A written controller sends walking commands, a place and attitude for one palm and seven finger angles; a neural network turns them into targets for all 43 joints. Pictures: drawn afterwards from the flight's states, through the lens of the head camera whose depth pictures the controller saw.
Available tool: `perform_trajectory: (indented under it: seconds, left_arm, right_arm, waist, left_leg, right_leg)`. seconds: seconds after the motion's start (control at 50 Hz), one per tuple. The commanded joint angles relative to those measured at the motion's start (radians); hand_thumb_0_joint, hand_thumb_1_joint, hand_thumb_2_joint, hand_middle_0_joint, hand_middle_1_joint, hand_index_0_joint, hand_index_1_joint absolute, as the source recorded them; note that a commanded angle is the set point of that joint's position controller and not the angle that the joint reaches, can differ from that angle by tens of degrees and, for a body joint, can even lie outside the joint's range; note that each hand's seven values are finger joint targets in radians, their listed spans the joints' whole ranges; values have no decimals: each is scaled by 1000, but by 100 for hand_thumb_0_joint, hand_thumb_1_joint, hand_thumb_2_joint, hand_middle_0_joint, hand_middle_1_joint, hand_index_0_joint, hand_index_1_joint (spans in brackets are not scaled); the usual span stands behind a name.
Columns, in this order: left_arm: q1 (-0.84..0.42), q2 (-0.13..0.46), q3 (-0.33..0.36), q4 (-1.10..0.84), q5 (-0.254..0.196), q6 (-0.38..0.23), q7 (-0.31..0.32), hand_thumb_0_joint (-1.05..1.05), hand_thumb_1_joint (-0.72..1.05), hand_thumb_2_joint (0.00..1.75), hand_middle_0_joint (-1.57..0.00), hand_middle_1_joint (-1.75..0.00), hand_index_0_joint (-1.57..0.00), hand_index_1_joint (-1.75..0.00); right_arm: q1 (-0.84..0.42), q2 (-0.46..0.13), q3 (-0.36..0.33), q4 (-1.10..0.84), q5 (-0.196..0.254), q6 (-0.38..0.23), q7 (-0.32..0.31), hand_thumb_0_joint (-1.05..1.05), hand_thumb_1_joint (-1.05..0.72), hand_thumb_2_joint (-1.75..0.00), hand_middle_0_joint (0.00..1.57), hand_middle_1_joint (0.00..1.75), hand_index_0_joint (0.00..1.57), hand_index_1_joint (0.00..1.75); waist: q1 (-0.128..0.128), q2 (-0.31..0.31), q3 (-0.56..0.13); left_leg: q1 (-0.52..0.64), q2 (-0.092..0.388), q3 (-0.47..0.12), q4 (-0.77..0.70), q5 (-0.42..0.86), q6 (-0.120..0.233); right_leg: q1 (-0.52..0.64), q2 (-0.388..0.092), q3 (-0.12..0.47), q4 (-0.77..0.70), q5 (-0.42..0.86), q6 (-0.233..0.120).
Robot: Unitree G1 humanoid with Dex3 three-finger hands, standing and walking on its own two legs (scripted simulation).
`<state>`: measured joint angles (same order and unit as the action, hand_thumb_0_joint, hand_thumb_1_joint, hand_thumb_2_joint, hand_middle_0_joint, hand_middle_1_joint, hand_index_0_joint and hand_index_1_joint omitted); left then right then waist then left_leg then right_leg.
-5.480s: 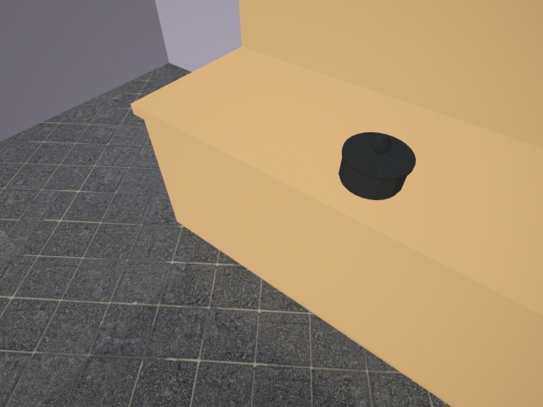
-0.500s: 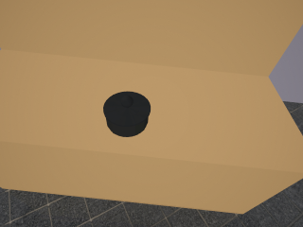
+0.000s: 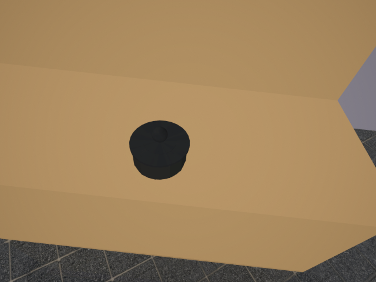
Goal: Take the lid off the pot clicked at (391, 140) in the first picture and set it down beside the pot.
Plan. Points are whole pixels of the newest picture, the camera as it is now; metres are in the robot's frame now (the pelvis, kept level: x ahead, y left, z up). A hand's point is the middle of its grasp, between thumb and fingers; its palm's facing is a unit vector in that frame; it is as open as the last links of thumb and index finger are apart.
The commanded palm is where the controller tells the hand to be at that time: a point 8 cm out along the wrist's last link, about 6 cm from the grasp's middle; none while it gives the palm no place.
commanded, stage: come to a stop and stand still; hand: left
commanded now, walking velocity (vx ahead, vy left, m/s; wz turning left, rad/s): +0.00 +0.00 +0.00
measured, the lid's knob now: (159, 134) +0.49 +0.12 +0.00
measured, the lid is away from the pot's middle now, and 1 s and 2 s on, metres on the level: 0.00 0.00 0.00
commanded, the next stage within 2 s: look again from close up in 0.78 s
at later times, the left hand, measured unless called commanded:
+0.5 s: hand out of the picture -0.03 +0.15 -0.18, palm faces +0.00 -0.98 -0.21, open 7.4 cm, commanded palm none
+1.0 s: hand out of the picture -0.04 +0.11 -0.18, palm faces +0.01 -0.99 -0.16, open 7.4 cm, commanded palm none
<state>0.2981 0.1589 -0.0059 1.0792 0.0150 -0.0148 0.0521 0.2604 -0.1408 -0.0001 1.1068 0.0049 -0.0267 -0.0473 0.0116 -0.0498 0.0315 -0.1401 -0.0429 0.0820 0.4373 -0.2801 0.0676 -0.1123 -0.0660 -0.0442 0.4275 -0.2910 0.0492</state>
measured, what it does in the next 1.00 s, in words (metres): stands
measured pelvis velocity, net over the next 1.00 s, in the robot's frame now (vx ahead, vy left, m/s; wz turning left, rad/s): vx -0.02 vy -0.04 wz -0.01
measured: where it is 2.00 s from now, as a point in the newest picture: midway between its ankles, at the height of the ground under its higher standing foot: outside the picture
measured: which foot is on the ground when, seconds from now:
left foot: down 0.00-1.00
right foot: down 0.00-1.00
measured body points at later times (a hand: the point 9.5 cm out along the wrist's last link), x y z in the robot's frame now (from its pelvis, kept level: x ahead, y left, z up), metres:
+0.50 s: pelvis -0.02 -0.02 +0.00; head -0.02 -0.03 +0.45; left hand -0.03 +0.20 -0.16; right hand -0.01 -0.25 -0.17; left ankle -0.02 +0.07 -0.74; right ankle -0.04 -0.15 -0.74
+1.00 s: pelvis -0.02 -0.04 +0.00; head -0.01 -0.04 +0.45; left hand -0.04 +0.17 -0.16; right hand -0.04 -0.25 -0.16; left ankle -0.02 +0.07 -0.74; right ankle -0.04 -0.15 -0.74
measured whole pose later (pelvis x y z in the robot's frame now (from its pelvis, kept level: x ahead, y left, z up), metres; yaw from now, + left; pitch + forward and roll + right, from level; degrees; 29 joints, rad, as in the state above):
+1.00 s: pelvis -0.02 -0.04 +0.00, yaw +0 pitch -1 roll +0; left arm 0.33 0.13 -0.02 1.09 0.02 -0.02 0.04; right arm 0.31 -0.11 0.01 1.13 0.00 -0.02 -0.03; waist 0.01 -0.02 0.04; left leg -0.20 0.02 0.07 0.47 -0.26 0.01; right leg -0.19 -0.01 -0.05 0.49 -0.29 -0.02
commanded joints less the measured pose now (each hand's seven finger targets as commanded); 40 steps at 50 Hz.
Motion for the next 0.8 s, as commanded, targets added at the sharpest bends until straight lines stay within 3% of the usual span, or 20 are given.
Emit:
perform_trajectory:
  seconds: [0.0, 0.02, 0.04, 0.06, 0.08, 0.1, 0.12, 0.14, 0.2, 0.28, 0.5, 0.58, 0.7, 0.78]
  left_arm:
    - [118, 57, -1, -15, -6, -10, -5, 0, 90, 90, -20, -30, -20, -30]
    - [124, 60, -1, -14, -6, -11, -5, 0, 90, 90, -20, -30, -20, -30]
    - [99, 105, 0, 11, 17, -26, 32, 0, 90, 90, -20, -30, -20, -30]
    - [93, 127, 7, -29, -1, -24, 23, 0, 90, 90, -20, -30, -20, -30]
    - [76, 111, 3, -34, -1, -15, 14, 0, 90, 90, -20, -30, -20, -30]
    - [79, 109, 6, -40, -3, -12, 2, 0, 90, 90, -20, -30, -20, -30]
    - [84, 97, 5, -37, -2, -9, 1, 0, 90, 90, -20, -30, -20, -30]
    - [77, 81, 1, -34, -1, -5, 0, 0, 90, 90, -20, -30, -20, -30]
    - [64, 82, -3, -35, -1, -5, -7, 0, 90, 90, -20, -30, -20, -30]
    - [70, 89, -2, -45, 1, -3, -8, 0, 90, 90, -20, -30, -20, -30]
    - [91, 103, -3, -43, 0, -8, -12, 0, 90, 90, -20, -30, -20, -30]
    - [95, 94, -4, -38, -1, -11, -10, 0, 90, 90, -20, -30, -20, -30]
    - [104, 89, -5, -25, -2, -14, -11, 0, 90, 90, -20, -30, -20, -30]
    - [112, 76, -5, -17, -2, -14, -10, 0, 90, 90, -20, -30, -20, -30]
  right_arm:
    - [96, -83, -4, -12, -1, -18, 7, 0, -90, -90, 20, 30, 20, 30]
    - [92, -88, -3, -11, 0, -19, 9, 0, -90, -90, 20, 30, 20, 30]
    - [38, -160, -11, -71, -6, -19, 16, 0, -90, -90, 20, 30, 20, 30]
    - [94, -149, -11, -85, -21, -16, 19, 0, -90, -90, 20, 30, 20, 30]
    - [89, -142, -9, -96, -22, -15, 20, 0, -90, -90, 20, 30, 20, 30]
    - [79, -143, -12, -113, -24, -16, 21, 0, -90, -90, 20, 30, 20, 30]
    - [76, -152, -14, -127, -21, -12, 18, 0, -90, -90, 20, 30, 20, 30]
    - [71, -150, -14, -132, -19, -9, 15, 0, -90, -90, 20, 30, 20, 30]
    - [63, -127, -9, -133, -16, -3, 19, 0, -90, -90, 20, 30, 20, 30]
    - [71, -122, -9, -120, -15, -3, 26, 0, -90, -90, 20, 30, 20, 30]
    - [84, -93, -4, -75, -13, -7, 26, 0, -90, -90, 20, 30, 20, 30]
    - [95, -86, -1, -57, -12, -9, 25, 0, -90, -90, 20, 30, 20, 30]
    - [105, -69, -2, -31, -11, -9, 21, 0, -90, -90, 20, 30, 20, 30]
    - [111, -62, -1, -14, -10, -10, 20, 0, -90, -90, 20, 30, 20, 30]
  waist:
    - [-3, 45, 26]
    - [-1, 50, 12]
    - [-9, 128, 30]
    - [-21, 198, -61]
    - [-18, 207, -69]
    - [-1, 218, -134]
    - [-8, 172, -129]
    - [-6, 141, -72]
    - [-6, 30, 33]
    - [-12, 29, 70]
    - [-6, 11, 58]
    - [-10, 49, 42]
    - [-6, 20, 39]
    - [-6, 55, 41]
  left_leg:
    - [19, 162, -148, -110, 394, -6]
    - [29, 161, -145, -109, 379, -7]
    - [-8, 174, -133, 68, 755, -60]
    - [-5, 161, -140, 39, 511, -67]
    - [-23, 176, -154, 5, 414, -53]
    - [5, 179, -185, 0, 419, -25]
    - [0, 189, -196, 0, 401, -10]
    - [-40, 188, -194, -6, 367, -2]
    - [-107, 156, -174, -24, 193, -8]
    - [-123, 140, -155, -62, 37, -16]
    - [-80, 133, -115, -51, 82, -24]
    - [-64, 136, -108, -48, 107, -29]
    - [-59, 141, -99, -43, 124, -32]
    - [-55, 142, -98, -45, 126, -35]
  right_leg:
    - [-29, -68, 50, -74, 269, -70]
    - [-29, -72, 52, -79, 261, -68]
    - [-98, -61, 76, -10, 443, -53]
    - [-39, -61, 52, 28, 171, -87]
    - [-71, -30, 40, 51, 51, -92]
    - [-60, -16, 27, 68, 65, -96]
    - [-76, -7, 17, 75, 34, -92]
    - [-96, -7, 18, 65, 29, -90]
    - [-132, -26, 54, 21, 65, -98]
    - [-162, -32, 78, 1, 8, -94]
    - [-167, -46, 100, -31, 63, -98]
    - [-160, -51, 110, -33, 94, -100]
    - [-140, -52, 106, -46, 147, -103]
    - [-141, -53, 108, -47, 140, -102]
